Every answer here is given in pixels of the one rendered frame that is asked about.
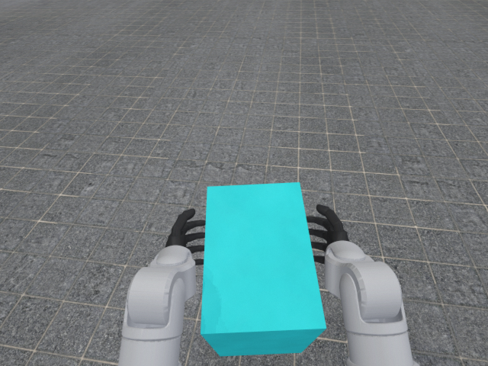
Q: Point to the left robot hand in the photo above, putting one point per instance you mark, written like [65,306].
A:
[181,226]

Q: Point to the robot left forearm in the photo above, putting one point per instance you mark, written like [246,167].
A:
[154,311]

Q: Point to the robot right forearm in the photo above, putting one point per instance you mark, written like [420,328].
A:
[372,307]

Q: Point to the right robot hand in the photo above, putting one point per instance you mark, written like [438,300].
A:
[334,227]

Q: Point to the carton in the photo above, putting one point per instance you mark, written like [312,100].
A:
[260,289]

